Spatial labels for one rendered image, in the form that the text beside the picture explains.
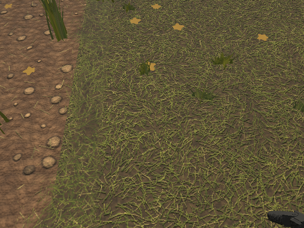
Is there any robot right hand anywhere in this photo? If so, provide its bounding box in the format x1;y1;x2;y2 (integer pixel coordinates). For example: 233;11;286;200
267;210;304;228

